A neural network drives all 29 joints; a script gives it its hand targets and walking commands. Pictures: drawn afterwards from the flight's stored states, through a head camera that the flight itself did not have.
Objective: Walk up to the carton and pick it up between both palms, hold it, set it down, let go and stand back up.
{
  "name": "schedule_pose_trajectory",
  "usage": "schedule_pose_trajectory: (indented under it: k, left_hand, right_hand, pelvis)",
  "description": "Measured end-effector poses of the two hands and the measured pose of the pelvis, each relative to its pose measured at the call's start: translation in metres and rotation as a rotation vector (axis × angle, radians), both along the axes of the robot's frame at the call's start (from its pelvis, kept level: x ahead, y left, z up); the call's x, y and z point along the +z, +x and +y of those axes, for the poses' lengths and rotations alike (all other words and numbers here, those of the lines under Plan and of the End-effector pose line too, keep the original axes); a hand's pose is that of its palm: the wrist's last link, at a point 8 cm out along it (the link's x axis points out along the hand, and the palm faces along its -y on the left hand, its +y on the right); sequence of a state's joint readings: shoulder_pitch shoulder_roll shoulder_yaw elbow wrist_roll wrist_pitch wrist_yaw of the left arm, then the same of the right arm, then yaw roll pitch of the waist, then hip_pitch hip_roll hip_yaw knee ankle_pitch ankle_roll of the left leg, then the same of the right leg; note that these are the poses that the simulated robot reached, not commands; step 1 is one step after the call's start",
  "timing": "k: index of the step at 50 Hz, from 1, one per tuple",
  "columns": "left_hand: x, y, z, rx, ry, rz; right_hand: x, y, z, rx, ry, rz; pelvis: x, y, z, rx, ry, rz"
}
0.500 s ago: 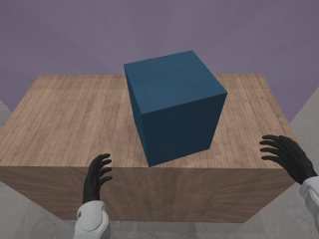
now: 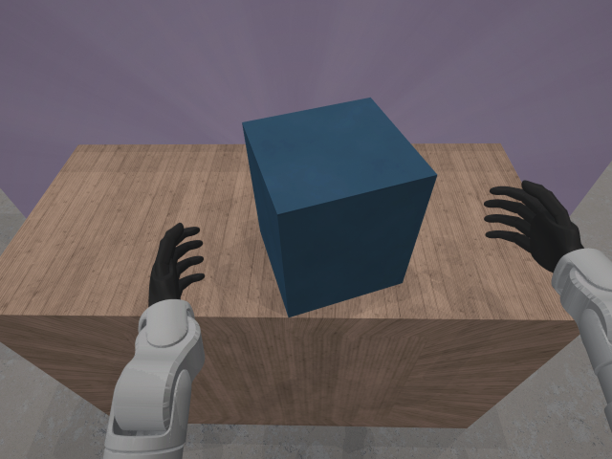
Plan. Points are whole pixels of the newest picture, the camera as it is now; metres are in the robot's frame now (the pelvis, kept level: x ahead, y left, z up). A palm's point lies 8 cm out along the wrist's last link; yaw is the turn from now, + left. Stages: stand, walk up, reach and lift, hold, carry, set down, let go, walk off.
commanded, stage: reach and lift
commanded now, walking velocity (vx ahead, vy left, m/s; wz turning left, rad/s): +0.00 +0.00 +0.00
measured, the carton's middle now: (328, 209) +0.50 -0.01 +0.03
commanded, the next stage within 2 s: none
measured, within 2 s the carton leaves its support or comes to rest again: neither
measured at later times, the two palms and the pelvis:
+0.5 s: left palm (176, 235) +0.35 +0.17 +0.15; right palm (536, 188) +0.41 -0.26 +0.16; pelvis +0.00 +0.00 +0.00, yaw +0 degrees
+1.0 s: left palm (175, 194) +0.39 +0.17 +0.18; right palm (507, 137) +0.46 -0.23 +0.19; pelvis +0.01 +0.00 +0.00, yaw +0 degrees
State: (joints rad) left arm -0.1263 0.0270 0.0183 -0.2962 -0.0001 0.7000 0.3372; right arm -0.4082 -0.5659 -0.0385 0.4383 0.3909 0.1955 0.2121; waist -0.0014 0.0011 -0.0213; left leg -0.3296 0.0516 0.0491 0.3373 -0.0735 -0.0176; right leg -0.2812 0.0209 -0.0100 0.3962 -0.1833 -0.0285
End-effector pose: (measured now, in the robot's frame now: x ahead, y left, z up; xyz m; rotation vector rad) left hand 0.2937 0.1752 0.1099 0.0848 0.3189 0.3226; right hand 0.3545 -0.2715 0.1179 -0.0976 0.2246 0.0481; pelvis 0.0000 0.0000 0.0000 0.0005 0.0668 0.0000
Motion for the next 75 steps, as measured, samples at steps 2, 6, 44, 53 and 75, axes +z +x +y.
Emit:
schedule_pose_trajectory:
  k: [2,6,44,53,75]
  left_hand:
    - [0.008,0.005,0.000,0.001,-0.001,-0.017]
    - [0.020,0.013,-0.001,0.000,-0.004,-0.039]
    - [0.060,0.085,0.000,0.020,-0.031,-0.065]
    - [0.067,0.101,-0.003,0.019,-0.029,-0.060]
    - [0.046,0.122,0.001,0.023,-0.029,-0.041]
  right_hand:
    - [0.006,0.005,0.000,-0.003,0.002,-0.005]
    - [0.013,0.013,0.000,-0.010,0.003,0.009]
    - [0.072,0.100,0.042,0.045,0.013,0.017]
    - [0.079,0.112,0.047,0.041,0.019,0.023]
    - [0.049,0.127,0.066,0.051,0.048,0.088]
  pelvis:
    - [0.000,-0.001,0.000,0.000,0.000,-0.001]
    - [0.000,-0.002,0.000,0.000,-0.001,-0.002]
    - [0.001,0.008,-0.002,0.000,0.001,0.015]
    - [0.001,0.010,-0.002,0.000,0.000,0.019]
    - [0.001,0.016,0.001,0.000,-0.002,0.032]
